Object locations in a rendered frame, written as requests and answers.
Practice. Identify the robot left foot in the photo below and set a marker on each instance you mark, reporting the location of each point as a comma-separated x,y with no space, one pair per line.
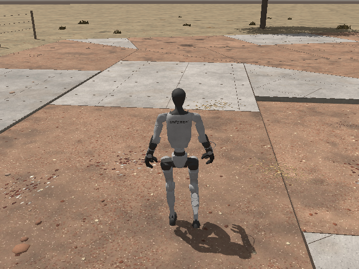
172,221

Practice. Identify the robot left forearm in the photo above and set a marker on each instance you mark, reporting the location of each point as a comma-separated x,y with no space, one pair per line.
151,148

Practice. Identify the robot right foot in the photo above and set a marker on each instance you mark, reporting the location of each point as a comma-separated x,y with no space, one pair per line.
196,224

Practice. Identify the robot foot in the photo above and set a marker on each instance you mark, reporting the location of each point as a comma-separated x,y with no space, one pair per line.
172,221
196,224

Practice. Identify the robot left upper arm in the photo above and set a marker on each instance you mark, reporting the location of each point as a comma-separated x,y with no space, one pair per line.
158,127

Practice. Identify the robot right upper arm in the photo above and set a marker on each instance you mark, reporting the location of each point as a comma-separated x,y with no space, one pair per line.
199,126

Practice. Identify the robot right hand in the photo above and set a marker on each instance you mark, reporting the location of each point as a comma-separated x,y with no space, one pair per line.
205,155

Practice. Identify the robot left hand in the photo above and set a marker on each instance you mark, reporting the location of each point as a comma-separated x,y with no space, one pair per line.
147,160

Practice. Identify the robot right forearm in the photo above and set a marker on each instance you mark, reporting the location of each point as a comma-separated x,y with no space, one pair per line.
207,146

